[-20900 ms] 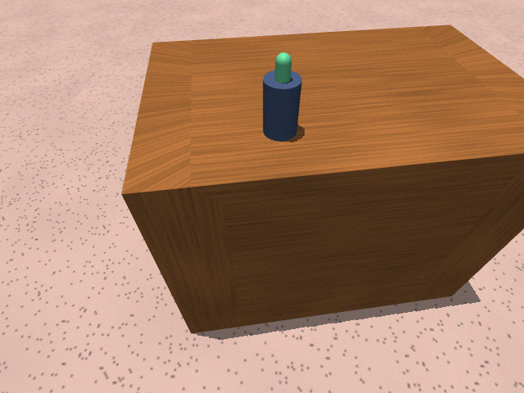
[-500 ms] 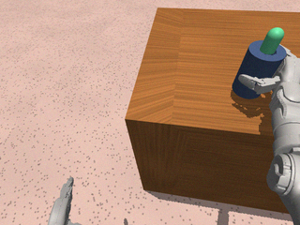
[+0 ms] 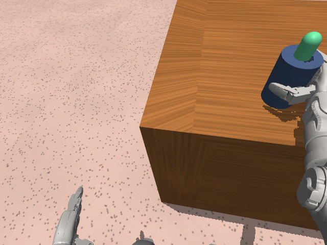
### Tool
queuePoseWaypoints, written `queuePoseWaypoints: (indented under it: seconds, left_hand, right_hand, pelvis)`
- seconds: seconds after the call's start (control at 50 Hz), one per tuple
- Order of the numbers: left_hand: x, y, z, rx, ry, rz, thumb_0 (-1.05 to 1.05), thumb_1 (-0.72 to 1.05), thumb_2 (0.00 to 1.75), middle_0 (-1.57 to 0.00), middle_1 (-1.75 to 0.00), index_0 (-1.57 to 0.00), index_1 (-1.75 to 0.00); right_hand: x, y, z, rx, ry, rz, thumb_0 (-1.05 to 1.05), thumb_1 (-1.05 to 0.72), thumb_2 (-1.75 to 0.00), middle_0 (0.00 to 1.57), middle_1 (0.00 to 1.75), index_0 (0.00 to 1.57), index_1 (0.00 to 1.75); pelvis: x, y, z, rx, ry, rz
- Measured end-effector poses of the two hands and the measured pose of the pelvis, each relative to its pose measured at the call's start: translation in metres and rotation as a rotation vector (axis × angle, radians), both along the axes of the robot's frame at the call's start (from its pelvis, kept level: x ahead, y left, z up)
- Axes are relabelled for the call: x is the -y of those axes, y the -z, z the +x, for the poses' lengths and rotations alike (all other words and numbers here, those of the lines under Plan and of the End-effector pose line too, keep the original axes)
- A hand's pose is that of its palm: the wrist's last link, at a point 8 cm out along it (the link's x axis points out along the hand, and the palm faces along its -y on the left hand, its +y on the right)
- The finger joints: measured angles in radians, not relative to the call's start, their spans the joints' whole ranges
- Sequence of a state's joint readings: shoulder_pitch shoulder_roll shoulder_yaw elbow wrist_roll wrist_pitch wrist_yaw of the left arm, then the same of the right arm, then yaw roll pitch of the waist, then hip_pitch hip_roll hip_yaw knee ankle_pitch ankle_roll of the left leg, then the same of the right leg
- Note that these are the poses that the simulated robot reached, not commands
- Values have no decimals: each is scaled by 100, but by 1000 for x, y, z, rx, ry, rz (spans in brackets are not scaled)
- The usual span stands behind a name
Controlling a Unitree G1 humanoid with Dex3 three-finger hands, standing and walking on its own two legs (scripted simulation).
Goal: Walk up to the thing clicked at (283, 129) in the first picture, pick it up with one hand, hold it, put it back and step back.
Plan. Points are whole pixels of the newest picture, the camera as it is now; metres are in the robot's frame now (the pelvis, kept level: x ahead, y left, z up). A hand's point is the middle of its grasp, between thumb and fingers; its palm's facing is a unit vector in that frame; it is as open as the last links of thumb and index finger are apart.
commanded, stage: lower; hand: right
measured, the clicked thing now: (293, 70) +0.49 -0.22 +0.15
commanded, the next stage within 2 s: loosen in 0.02 s
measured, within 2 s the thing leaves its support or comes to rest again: neither
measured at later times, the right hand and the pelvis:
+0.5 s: hand (295, 75) +0.50 -0.23 +0.13, palm faces +0.23 +0.97 -0.01, open 11.9 cm; pelvis +0.00 +0.00 -0.01, yaw +0 degrees
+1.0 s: hand (305, 66) +0.50 -0.24 +0.15, palm faces +0.25 +0.97 +0.00, open 17.0 cm; pelvis +0.00 +0.00 -0.01, yaw +0 degrees
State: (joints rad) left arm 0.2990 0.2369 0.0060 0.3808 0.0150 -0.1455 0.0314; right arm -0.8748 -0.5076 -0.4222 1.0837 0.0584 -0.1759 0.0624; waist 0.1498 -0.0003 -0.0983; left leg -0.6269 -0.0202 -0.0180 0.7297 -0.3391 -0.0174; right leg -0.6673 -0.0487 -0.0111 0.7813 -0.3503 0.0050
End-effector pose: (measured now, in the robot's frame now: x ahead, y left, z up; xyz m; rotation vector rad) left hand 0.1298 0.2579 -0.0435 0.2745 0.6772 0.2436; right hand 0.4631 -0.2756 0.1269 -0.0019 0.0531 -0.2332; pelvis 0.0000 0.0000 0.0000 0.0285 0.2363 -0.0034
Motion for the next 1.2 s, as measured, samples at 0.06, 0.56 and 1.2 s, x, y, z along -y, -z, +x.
queuePoseWaypoints:
  seconds: [0.06,0.56,1.2]
  left_hand:
    - [2,4,1,-11,4,-11,-1,-53,6,-5,-4,-4,-5]
    - [0,5,1,-2,13,-15,-1,-52,5,-6,-5,-6,-5]
    - [1,11,10,-33,-17,-49,-1,-52,4,-6,-5,-5,-5]
  right_hand:
    - [1,0,0,5,1,4,-1,59,-108,67,106,71,109]
    - [6,-4,3,24,1,-2,-2,53,-45,73,64,75,63]
    - [50,-117,3,118,60,-52,-2,59,-4,7,7,7,7]
  pelvis:
    - [-1,1,1,-5,3,1]
    - [-4,7,-1,-18,6,-2]
    - [0,-4,12,22,7,-3]
